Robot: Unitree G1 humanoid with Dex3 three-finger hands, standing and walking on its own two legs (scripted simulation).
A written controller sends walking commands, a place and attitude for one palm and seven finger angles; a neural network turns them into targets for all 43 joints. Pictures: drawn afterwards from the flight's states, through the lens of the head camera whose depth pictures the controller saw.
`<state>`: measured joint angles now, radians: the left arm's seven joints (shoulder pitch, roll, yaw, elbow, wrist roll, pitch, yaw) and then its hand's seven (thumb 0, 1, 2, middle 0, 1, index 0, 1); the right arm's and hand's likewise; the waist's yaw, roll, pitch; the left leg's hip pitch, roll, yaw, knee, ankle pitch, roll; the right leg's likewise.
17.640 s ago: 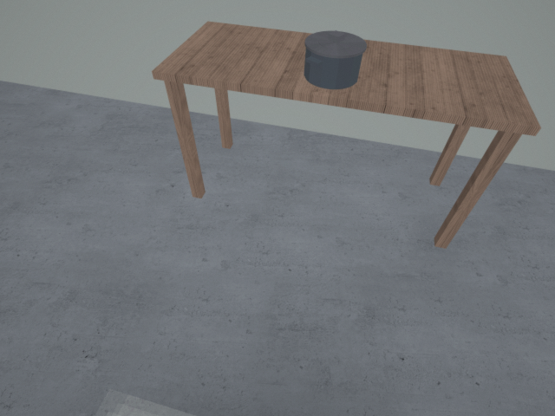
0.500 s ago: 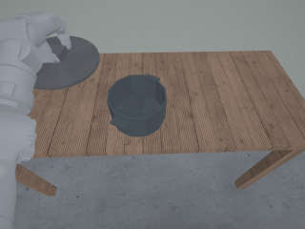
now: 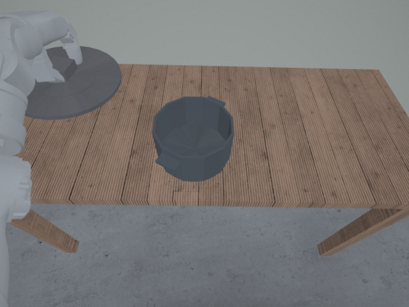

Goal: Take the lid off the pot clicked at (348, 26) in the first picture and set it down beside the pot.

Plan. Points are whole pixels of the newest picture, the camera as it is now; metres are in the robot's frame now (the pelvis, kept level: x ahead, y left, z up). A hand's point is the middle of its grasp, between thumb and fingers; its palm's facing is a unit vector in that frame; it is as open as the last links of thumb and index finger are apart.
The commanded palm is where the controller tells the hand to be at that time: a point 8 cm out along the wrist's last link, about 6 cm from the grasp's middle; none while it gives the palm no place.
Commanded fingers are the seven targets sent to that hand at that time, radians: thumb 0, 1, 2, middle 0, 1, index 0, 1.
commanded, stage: lower the lid onto the table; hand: left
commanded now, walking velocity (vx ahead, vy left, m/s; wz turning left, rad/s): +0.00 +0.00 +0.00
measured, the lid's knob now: (60, 68) +0.51 +0.26 +0.17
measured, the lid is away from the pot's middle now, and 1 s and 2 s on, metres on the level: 0.25 0.23 0.24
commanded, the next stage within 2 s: none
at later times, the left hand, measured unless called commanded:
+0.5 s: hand (64, 71) +0.50 +0.25 +0.18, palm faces -0.33 -0.03 -0.94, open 7.7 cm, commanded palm +0.49 +0.25 +0.24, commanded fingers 0.00 0.67 0.94 -0.94 -1.07 -0.84 -1.02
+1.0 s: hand (73, 94) +0.49 +0.25 +0.13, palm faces -0.41 -0.04 -0.91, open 7.7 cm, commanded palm +0.50 +0.24 +0.20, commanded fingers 0.00 0.67 0.94 -0.94 -1.07 -0.84 -1.02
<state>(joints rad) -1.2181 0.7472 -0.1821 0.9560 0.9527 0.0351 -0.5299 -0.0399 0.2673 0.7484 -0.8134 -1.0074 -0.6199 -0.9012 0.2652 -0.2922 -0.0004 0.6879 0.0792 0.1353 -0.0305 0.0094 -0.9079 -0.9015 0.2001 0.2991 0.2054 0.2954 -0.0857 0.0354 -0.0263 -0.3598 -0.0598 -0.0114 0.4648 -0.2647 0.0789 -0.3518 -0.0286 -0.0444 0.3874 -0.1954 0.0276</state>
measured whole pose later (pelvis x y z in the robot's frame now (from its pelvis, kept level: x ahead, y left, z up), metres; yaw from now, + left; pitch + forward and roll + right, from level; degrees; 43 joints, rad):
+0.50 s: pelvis +0.00 +0.00 +0.00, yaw -1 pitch +10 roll -2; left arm -1.17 0.74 -0.12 1.00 0.98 -0.01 -0.46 -0.04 0.27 0.75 -0.82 -1.01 -0.61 -0.90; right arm 0.30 -0.29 0.00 0.69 0.07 0.14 -0.03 0.01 -0.91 -0.90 0.20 0.30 0.21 0.30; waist -0.11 0.05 -0.03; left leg -0.38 -0.05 0.01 0.47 -0.27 0.08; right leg -0.38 -0.02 -0.02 0.39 -0.20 0.03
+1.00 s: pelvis +0.00 +0.00 +0.00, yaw -2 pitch +11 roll -2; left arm -1.12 0.71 -0.14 1.07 0.97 -0.04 -0.43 -0.04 0.27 0.75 -0.82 -1.01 -0.61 -0.90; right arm 0.26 -0.29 0.01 0.69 0.08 0.15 -0.06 0.01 -0.91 -0.90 0.20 0.30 0.21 0.30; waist -0.10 0.04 -0.03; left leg -0.40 -0.04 0.01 0.50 -0.28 0.08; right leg -0.40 -0.01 -0.02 0.42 -0.20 0.03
